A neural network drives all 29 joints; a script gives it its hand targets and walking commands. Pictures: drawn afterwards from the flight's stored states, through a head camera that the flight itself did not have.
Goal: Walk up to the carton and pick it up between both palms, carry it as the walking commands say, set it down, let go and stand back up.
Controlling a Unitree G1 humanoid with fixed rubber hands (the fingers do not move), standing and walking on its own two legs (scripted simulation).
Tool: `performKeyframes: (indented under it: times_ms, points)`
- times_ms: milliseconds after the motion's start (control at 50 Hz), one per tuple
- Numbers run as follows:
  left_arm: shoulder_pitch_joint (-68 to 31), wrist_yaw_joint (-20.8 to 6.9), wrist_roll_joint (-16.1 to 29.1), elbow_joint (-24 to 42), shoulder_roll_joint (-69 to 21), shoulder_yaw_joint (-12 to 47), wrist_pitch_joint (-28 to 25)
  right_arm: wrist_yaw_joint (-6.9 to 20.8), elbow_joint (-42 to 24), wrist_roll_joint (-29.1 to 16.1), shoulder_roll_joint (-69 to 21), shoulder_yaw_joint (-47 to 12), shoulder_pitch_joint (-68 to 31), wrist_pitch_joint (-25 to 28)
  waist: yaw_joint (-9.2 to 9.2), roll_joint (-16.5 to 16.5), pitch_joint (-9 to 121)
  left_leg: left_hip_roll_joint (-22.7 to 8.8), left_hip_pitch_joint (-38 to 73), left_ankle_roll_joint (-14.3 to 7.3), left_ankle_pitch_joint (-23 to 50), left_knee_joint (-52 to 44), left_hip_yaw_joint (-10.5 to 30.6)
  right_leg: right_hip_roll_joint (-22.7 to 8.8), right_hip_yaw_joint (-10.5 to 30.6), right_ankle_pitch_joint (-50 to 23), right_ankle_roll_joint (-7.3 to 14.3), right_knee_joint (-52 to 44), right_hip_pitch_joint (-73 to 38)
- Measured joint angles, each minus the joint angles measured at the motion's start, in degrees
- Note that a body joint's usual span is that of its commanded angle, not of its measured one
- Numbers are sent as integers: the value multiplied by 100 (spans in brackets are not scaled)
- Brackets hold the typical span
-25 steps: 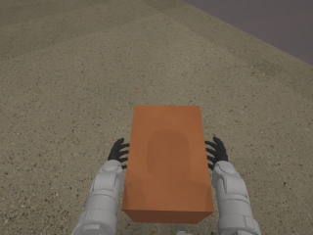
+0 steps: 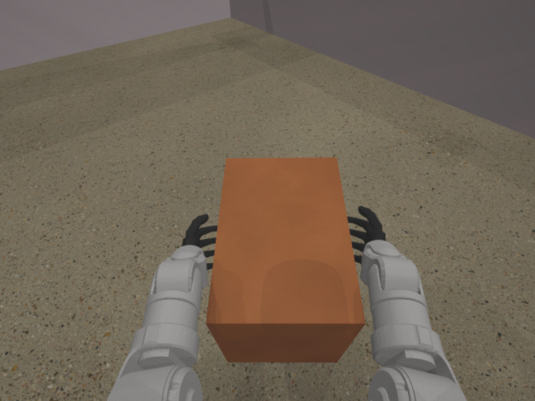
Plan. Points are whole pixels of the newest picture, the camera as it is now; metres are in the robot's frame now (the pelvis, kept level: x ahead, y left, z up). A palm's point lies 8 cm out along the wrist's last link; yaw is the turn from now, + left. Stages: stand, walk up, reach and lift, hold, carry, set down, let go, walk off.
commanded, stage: reach and lift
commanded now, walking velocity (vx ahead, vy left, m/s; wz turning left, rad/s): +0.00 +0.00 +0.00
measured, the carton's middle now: (281, 260) +0.37 -0.02 -0.02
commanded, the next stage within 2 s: hold in 1.16 s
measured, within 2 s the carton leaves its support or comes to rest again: neither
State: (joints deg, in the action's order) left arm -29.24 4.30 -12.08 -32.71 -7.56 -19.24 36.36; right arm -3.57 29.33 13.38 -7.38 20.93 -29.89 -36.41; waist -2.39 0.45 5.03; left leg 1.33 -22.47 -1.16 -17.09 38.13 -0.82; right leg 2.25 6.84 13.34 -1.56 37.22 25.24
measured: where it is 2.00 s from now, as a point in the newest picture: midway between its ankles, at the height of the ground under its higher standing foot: outside the picture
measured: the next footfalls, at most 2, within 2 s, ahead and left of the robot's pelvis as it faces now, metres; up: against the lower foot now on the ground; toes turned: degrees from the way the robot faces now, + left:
none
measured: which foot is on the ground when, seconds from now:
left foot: down 0.00-1.00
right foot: down 0.00-1.00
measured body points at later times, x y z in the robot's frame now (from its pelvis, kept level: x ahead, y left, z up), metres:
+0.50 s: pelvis +0.01 +0.01 +0.01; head -0.03 +0.02 +0.46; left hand +0.33 +0.14 +0.03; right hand +0.32 -0.16 +0.05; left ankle +0.03 +0.11 -0.72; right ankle +0.07 -0.13 -0.72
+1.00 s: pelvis +0.01 +0.00 +0.01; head -0.04 +0.01 +0.46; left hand +0.32 +0.13 +0.04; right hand +0.32 -0.16 +0.05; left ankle +0.03 +0.11 -0.72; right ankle +0.07 -0.13 -0.72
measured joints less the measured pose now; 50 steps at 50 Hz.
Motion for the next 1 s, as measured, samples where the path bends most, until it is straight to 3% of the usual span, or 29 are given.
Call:
performKeyframes:
  times_ms: [160,300,720,1000]
  points:
    - [584,-67,-1,321,107,698,468,-6,-519,0,-3,-427,661,-545,0,-35,94,-19,667,0,41,-473,4,0,8,-1,33,-375,-616]
    - [674,-97,-1,413,94,644,600,-25,-584,0,-44,-482,768,-641,39,-285,66,-26,1070,0,69,-653,3,0,13,-15,53,-538,-1010]
    - [639,-67,-1,462,155,758,523,-2,-530,0,-52,-482,783,-386,39,50,-312,-8,1112,0,169,-659,9,-27,13,-187,26,-700,-1131]
    - [656,-67,-2,462,62,555,523,-1,-530,0,-52,-482,783,-439,41,-143,-386,-8,1122,0,188,-659,9,-26,12,-193,24,-673,-1130]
